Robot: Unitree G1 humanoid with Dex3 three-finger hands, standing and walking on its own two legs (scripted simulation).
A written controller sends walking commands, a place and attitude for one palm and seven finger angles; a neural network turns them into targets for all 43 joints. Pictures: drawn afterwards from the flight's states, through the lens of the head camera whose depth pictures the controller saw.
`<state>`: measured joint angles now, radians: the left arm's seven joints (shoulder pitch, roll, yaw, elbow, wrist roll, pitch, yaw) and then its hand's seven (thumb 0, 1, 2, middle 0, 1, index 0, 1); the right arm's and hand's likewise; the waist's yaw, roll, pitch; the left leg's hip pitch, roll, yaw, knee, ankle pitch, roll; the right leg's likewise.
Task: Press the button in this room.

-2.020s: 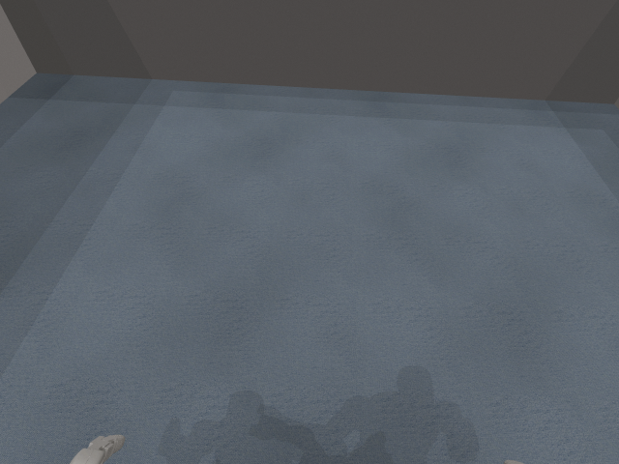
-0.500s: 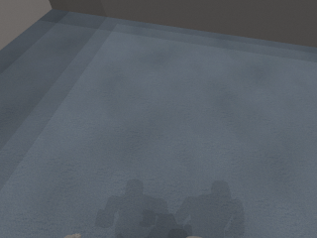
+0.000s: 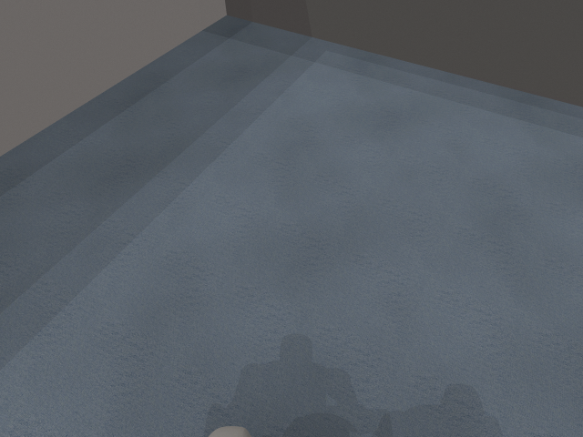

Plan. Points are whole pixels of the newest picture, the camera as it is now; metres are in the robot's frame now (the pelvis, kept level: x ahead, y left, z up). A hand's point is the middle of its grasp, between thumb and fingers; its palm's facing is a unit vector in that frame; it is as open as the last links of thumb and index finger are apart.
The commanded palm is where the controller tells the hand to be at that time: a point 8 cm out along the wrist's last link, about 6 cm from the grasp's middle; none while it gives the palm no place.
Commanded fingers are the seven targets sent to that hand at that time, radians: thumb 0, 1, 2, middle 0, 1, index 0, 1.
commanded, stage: turn or walk to find it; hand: left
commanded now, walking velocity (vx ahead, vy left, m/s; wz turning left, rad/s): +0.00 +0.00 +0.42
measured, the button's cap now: out of the picture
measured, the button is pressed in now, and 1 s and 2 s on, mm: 0 0 0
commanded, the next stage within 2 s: none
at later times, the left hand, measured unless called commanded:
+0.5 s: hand out of the picture +0.04 +0.27 -0.16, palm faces +0.21 -0.95 -0.24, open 7.4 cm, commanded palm none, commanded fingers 0.00 0.90 0.90 -0.20 -0.30 -0.20 -0.30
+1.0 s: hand out of the picture -0.07 +0.20 -0.16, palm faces +0.42 -0.87 -0.24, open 7.4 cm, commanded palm none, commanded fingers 0.00 0.90 0.90 -0.20 -0.30 -0.20 -0.30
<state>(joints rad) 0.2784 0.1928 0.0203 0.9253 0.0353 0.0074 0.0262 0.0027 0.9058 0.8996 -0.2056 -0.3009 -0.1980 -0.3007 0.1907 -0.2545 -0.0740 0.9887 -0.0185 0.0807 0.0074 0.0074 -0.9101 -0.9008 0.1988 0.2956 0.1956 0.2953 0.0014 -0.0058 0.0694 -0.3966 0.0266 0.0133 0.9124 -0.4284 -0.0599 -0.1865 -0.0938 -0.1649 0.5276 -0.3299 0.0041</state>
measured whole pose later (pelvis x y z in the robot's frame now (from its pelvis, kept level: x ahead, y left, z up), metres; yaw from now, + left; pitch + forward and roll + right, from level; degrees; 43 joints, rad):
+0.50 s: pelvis -0.02 +0.05 +0.01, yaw +11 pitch -1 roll -1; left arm 0.17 0.24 0.06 0.93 0.02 0.06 0.02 0.00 0.91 0.90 -0.20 -0.30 -0.19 -0.30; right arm 0.24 -0.18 -0.04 0.96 -0.03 0.02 -0.01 0.00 -0.90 -0.90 0.21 0.30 0.20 0.30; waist -0.02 -0.02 0.04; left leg -0.21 -0.08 -0.05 0.43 -0.20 0.08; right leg -0.42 -0.07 -0.01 0.95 -0.39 0.09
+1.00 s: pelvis -0.04 +0.01 +0.00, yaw +25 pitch -1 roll +1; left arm 0.24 0.17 0.02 0.93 0.03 0.01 0.03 0.00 0.91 0.90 -0.21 -0.30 -0.20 -0.30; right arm 0.25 -0.24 -0.09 1.02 -0.03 0.09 0.01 0.01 -0.91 -0.90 0.20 0.30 0.20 0.30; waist -0.02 0.01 0.06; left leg -0.42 0.04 -0.02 1.01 -0.42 -0.07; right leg -0.19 -0.08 -0.17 0.50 -0.28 -0.01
